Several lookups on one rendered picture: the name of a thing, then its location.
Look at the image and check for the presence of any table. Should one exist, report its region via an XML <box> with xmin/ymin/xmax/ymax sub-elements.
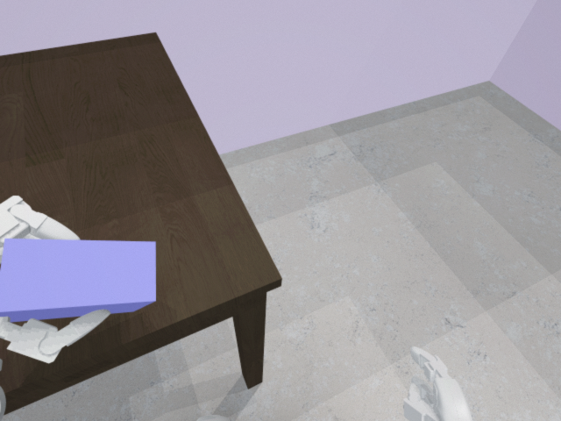
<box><xmin>0</xmin><ymin>32</ymin><xmax>282</xmax><ymax>415</ymax></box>

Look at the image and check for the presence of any robot right hand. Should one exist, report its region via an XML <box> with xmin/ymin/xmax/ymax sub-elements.
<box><xmin>403</xmin><ymin>346</ymin><xmax>472</xmax><ymax>421</ymax></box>

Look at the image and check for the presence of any sponge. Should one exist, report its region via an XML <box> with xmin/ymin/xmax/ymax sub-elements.
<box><xmin>0</xmin><ymin>239</ymin><xmax>156</xmax><ymax>322</ymax></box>

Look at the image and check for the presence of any robot left hand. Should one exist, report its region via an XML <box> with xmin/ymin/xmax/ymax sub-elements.
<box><xmin>0</xmin><ymin>196</ymin><xmax>110</xmax><ymax>363</ymax></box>

